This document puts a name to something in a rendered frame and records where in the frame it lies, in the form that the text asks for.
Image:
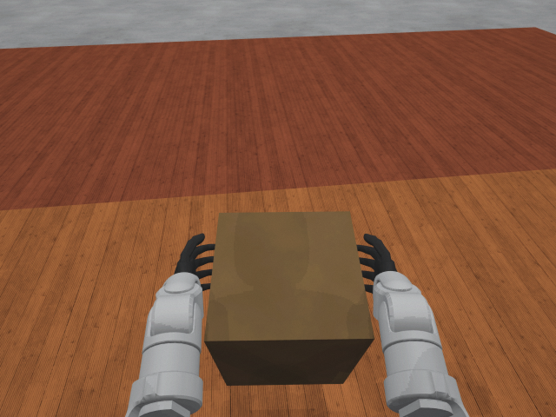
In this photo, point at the robot right hand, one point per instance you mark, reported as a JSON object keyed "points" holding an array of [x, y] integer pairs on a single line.
{"points": [[382, 259]]}

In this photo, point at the carton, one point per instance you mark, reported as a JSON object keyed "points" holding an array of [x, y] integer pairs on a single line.
{"points": [[287, 302]]}

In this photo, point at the robot right forearm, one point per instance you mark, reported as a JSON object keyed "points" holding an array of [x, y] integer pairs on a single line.
{"points": [[417, 383]]}

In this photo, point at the robot left forearm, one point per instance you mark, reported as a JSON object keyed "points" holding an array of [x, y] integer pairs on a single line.
{"points": [[169, 384]]}

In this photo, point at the robot left hand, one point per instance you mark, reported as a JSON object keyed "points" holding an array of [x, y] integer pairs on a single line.
{"points": [[189, 264]]}

